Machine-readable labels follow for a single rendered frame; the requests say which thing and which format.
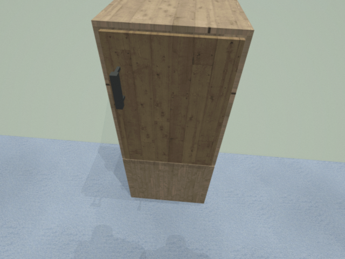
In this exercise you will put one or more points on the cupboard door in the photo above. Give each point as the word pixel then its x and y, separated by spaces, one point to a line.
pixel 177 88

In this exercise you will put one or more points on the handle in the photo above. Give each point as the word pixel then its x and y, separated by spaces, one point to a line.
pixel 116 88

